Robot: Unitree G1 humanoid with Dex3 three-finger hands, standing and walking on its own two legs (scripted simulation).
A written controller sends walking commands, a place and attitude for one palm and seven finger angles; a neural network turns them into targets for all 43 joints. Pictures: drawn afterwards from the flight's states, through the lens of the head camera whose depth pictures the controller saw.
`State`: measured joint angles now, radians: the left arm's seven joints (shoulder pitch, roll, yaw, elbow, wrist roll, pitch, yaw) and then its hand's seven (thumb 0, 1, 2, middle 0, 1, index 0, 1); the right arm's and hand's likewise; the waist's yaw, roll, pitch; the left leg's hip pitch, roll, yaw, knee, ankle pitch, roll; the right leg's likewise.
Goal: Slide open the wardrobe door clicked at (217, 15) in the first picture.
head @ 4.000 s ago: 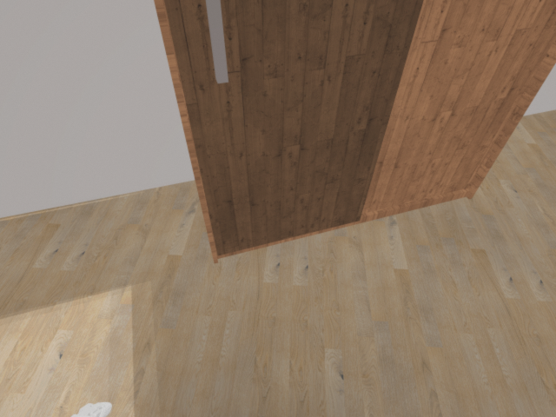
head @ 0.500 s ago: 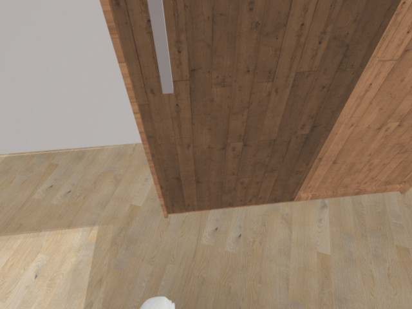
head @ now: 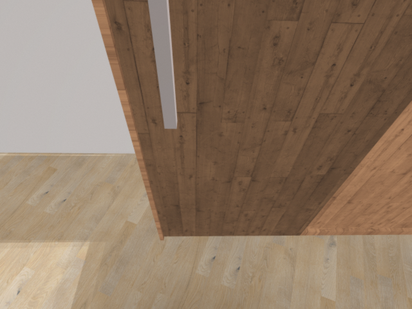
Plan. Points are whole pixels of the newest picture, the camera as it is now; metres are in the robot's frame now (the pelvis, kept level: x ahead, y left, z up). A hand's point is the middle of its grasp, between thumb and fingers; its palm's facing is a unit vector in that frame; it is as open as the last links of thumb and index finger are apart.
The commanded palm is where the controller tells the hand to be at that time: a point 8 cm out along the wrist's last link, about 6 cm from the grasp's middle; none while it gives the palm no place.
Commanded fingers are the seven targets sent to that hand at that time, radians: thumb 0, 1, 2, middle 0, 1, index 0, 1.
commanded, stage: come to a stop and stand still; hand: left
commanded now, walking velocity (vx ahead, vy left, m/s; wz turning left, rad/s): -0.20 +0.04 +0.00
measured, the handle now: (165, 56) +0.50 +0.13 +0.23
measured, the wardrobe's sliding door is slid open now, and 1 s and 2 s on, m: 0.00 0.00 0.00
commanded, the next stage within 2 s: none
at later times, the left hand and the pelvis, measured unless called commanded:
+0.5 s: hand out of the picture -0.01 +0.17 -0.16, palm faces +0.11 -0.95 -0.29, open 7.4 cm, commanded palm none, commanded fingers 0.00 0.90 0.90 -0.20 -0.30 -0.20 -0.30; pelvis -0.05 -0.04 +0.00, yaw +1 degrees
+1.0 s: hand out of the picture -0.02 +0.16 -0.17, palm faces -0.04 -0.98 -0.20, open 7.3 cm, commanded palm none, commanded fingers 0.00 0.90 0.90 -0.20 -0.30 -0.20 -0.30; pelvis -0.06 -0.02 +0.00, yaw -2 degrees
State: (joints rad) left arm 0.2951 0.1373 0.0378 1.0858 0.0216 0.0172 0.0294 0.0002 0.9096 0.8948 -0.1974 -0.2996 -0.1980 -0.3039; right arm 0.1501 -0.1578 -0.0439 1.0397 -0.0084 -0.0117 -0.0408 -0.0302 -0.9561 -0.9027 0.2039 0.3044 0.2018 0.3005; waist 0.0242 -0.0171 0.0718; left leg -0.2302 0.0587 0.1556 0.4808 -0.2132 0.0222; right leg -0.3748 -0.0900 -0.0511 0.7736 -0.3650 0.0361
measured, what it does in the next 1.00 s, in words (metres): steps on the spot: right foot, then left foot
